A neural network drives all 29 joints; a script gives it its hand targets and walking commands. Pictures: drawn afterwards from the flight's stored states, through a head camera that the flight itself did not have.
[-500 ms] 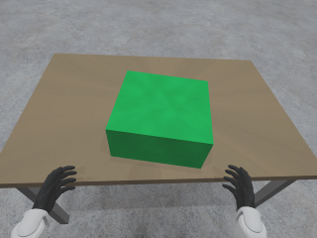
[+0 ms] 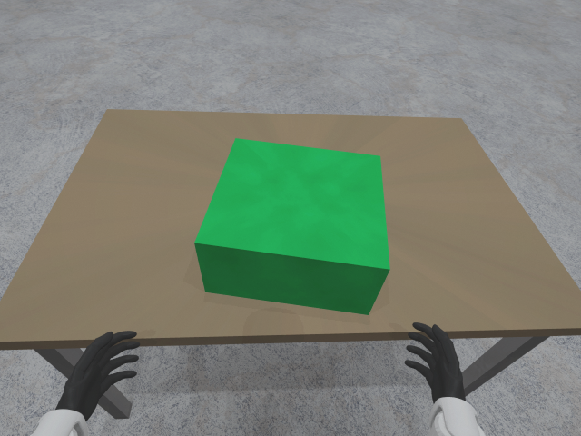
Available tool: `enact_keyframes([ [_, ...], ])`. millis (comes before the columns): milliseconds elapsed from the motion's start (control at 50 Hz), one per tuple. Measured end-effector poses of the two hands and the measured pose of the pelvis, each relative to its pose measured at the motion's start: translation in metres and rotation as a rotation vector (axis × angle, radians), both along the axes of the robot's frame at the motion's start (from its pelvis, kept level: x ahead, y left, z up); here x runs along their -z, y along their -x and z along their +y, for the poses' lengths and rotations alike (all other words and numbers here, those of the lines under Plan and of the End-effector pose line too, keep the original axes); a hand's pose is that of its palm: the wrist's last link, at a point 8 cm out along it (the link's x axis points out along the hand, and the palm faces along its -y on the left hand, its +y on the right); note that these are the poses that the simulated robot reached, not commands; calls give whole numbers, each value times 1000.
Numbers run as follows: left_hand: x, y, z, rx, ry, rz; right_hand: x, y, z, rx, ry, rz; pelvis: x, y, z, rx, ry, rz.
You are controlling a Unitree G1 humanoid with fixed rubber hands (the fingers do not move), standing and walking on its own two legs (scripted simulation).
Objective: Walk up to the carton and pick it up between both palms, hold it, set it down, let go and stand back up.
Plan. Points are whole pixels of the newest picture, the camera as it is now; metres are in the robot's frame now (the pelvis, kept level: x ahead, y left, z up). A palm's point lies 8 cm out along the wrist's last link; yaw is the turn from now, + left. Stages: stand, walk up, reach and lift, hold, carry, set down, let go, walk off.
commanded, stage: set down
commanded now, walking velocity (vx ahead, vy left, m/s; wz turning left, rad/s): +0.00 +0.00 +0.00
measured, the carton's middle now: (297, 220) +0.52 +0.00 -0.06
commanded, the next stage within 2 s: let go in 1.46 s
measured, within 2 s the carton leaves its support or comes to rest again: neither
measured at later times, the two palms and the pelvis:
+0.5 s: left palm (96, 404) +0.17 +0.27 -0.05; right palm (450, 398) +0.19 -0.21 -0.04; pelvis +0.01 +0.00 +0.00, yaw -1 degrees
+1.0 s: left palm (121, 407) +0.17 +0.24 -0.06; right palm (458, 403) +0.18 -0.23 -0.05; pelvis +0.02 -0.02 +0.01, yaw -1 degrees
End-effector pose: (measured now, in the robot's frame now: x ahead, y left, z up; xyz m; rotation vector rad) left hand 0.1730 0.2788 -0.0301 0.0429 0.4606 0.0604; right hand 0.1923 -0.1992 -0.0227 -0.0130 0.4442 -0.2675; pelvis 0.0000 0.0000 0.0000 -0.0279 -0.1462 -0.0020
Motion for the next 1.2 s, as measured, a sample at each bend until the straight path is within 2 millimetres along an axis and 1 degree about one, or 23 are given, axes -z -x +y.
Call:
enact_keyframes([
  [60,1,1,0,-6,-7,9,2,0,1,-13,1,8,0,0,0,5,-2,2],
  [140,6,2,-2,-19,-8,49,10,-1,-2,-31,7,47,-1,-1,0,4,-2,3],
  [260,8,3,-4,-23,-6,66,9,0,-5,-32,20,51,-2,-5,-2,6,-5,14],
  [320,11,4,-5,-20,-17,91,12,3,-7,-38,23,71,-3,-6,-3,6,-5,9],
  [520,16,4,-15,-16,-22,151,20,7,-13,-51,24,114,-5,-11,-4,15,-8,24],
  [660,16,2,-20,-21,-35,167,23,9,-17,-65,26,118,-6,-14,-5,19,-11,32],
  [840,24,7,-32,-37,-52,248,34,13,-24,-117,42,182,-7,-15,-10,21,-16,39],
  [920,28,8,-38,-43,-51,280,35,12,-27,-125,44,196,-7,-15,-13,20,-19,47],
  [1000,27,5,-43,-30,-55,273,31,9,-28,-127,48,175,-8,-15,-17,17,-23,49],
  [1080,29,0,-46,-28,-79,294,36,9,-30,-146,48,204,-8,-16,-20,19,-24,48],
  [1200,31,-3,-53,-37,-86,319,44,14,-37,-161,54,244,-8,-18,-24,17,-26,52],
])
